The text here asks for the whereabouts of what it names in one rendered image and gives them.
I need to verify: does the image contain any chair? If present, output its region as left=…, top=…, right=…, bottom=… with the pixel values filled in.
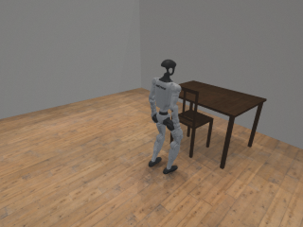
left=169, top=86, right=214, bottom=158

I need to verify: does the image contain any robot right upper arm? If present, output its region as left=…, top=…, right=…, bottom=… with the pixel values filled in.
left=169, top=82, right=182, bottom=111

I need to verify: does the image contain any robot left foot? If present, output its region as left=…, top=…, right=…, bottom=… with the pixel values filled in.
left=149, top=157, right=162, bottom=167

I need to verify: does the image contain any robot left thigh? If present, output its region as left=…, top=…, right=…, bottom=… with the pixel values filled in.
left=152, top=113, right=166, bottom=143

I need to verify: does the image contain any right robot hand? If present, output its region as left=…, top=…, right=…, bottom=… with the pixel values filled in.
left=174, top=129, right=184, bottom=143

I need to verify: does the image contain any robot left upper arm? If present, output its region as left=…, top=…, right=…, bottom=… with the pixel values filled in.
left=149, top=78, right=160, bottom=100

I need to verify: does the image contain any table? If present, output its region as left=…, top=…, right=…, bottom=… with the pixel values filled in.
left=178, top=80, right=267, bottom=169

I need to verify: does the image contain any robot left forearm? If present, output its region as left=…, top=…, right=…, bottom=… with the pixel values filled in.
left=149, top=98, right=156, bottom=114

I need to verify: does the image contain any robot right forearm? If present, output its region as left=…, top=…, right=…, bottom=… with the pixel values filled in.
left=171, top=105, right=181, bottom=130

